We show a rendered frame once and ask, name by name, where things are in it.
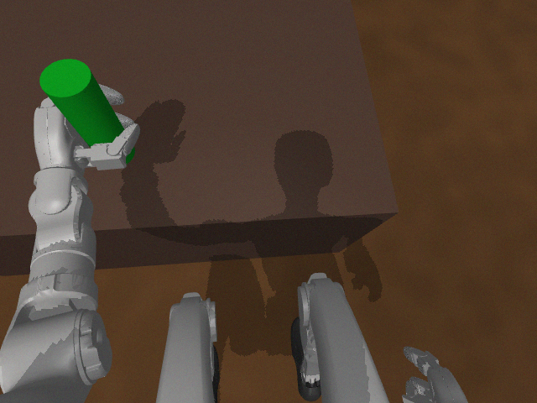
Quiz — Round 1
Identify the can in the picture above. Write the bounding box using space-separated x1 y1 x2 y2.
39 59 135 164

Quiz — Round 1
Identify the right robot hand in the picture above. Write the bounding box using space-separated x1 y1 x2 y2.
402 347 468 403

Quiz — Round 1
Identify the right robot foot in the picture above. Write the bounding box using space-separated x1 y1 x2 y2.
290 317 321 401

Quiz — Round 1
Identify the left robot arm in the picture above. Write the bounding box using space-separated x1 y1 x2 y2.
0 167 112 403

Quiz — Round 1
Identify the left robot hand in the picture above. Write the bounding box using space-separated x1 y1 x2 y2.
34 84 140 175

